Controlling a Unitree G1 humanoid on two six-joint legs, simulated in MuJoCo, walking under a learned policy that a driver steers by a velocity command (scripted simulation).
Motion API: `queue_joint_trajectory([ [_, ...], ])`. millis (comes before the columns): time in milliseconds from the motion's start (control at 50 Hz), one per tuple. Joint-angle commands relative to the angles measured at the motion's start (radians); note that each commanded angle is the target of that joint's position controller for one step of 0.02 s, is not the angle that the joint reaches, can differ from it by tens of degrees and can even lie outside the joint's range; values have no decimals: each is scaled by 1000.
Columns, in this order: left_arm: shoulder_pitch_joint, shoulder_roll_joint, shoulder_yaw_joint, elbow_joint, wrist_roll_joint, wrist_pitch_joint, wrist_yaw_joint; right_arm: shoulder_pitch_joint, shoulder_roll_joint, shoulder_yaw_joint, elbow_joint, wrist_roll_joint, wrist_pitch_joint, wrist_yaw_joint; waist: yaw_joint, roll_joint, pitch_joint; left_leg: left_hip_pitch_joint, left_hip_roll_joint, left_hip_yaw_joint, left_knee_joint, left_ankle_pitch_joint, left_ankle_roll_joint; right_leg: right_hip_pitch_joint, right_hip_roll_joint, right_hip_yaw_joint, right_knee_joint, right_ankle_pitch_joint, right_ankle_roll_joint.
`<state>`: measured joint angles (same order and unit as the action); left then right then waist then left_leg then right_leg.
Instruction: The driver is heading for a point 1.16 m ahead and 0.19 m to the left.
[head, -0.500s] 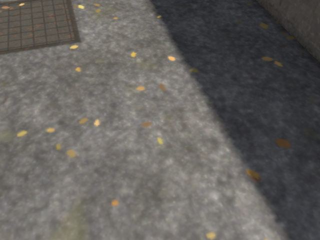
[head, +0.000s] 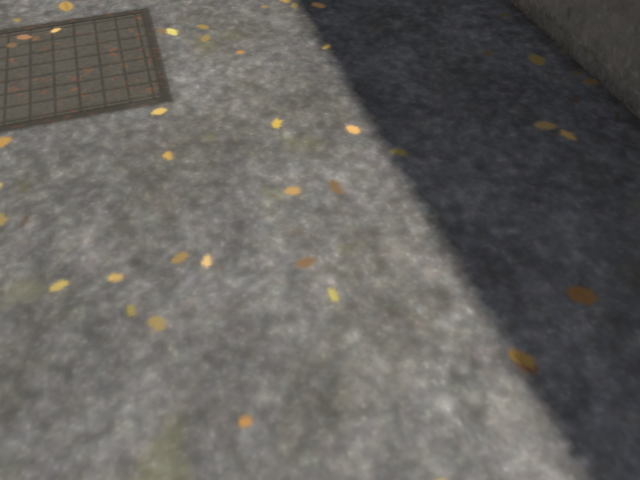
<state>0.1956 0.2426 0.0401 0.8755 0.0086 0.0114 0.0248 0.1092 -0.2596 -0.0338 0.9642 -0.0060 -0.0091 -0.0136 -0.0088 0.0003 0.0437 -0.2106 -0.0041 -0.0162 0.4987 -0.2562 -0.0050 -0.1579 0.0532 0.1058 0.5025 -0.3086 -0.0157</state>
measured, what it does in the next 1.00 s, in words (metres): stands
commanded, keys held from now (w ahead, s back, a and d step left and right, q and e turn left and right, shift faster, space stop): no key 1.00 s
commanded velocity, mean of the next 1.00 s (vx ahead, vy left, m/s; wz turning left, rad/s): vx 0.00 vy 0.00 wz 0.00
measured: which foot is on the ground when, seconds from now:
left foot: down 0.00-1.00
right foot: down 0.00-1.00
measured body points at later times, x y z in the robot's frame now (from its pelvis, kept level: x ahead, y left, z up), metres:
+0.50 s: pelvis -0.01 +0.01 +0.00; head +0.00 +0.01 +0.45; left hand +0.04 +0.27 -0.14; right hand +0.06 -0.26 -0.14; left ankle +0.01 +0.12 -0.74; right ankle -0.02 -0.12 -0.74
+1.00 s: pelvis -0.01 +0.01 +0.00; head +0.00 +0.02 +0.45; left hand +0.00 +0.26 -0.15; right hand +0.03 -0.24 -0.15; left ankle +0.01 +0.12 -0.74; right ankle -0.02 -0.12 -0.74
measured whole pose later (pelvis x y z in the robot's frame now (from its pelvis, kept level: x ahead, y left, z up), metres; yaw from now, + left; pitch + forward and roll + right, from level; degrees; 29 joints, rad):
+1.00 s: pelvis -0.01 +0.01 +0.00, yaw +1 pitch -1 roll +0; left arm 0.25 0.20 0.01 1.10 0.00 -0.01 0.04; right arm 0.22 -0.21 -0.01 1.08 0.00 -0.01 -0.03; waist -0.01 0.00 0.04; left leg -0.23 -0.02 -0.02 0.49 -0.23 0.02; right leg -0.17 0.03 0.09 0.47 -0.28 0.01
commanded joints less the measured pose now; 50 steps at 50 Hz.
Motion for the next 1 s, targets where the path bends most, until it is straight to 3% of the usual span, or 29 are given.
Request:
queue_joint_trajectory([
  [20,0,117,25,-23,-1,-13,5,-22,-116,-22,-24,1,-9,-6,-1,-2,-48,62,49,-49,-65,178,23,-45,-67,52,-88,239,-20],
  [500,36,94,2,142,-5,-20,13,60,-94,-7,81,1,-6,-21,-1,-1,-12,35,31,-41,-96,101,30,-68,-50,14,-117,158,-6],
  [1000,111,56,-16,208,-7,-22,19,141,-58,5,94,5,-6,-24,3,3,3,18,25,-44,-98,94,43,-86,-45,-8,-111,144,4],
])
